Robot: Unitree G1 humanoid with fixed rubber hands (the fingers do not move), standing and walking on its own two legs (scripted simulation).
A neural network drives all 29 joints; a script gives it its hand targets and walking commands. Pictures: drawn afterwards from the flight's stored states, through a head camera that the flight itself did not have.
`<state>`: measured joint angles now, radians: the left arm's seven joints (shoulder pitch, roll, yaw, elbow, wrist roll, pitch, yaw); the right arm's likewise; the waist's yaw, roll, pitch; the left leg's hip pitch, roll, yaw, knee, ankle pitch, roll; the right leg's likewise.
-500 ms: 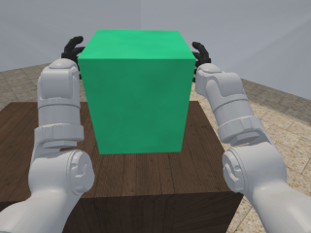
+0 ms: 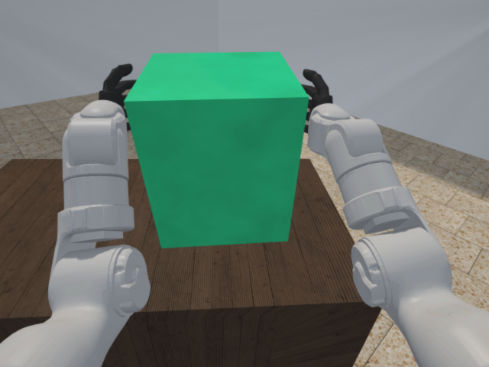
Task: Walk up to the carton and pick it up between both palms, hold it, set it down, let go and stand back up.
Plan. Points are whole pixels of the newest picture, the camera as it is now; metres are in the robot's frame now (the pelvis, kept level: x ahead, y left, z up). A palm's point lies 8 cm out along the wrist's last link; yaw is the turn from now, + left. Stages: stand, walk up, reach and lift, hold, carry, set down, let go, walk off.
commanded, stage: hold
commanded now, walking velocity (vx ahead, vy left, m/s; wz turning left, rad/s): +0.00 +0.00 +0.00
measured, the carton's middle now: (221, 148) +0.39 +0.01 +0.25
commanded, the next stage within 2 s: none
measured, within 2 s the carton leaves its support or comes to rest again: neither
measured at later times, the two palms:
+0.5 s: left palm (112, 110) +0.37 +0.16 +0.32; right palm (320, 115) +0.36 -0.14 +0.32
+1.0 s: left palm (113, 107) +0.36 +0.16 +0.33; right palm (321, 116) +0.36 -0.14 +0.32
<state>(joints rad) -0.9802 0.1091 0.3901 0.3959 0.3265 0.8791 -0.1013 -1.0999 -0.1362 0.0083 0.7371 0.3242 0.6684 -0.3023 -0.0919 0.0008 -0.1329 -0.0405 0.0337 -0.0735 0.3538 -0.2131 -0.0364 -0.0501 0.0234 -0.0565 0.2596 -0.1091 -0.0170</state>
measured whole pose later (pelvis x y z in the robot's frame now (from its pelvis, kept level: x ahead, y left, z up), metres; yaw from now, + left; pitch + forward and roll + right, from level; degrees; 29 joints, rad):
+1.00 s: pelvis +0.00 +0.00 +0.00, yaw +0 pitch -5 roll -1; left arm -1.01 0.12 0.40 0.42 0.33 0.88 -0.11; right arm -1.11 -0.13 0.00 0.74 0.30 0.68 -0.31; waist -0.09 0.02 -0.14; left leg -0.05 0.04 -0.08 0.35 -0.21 -0.04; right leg -0.06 0.03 -0.06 0.26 -0.11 -0.02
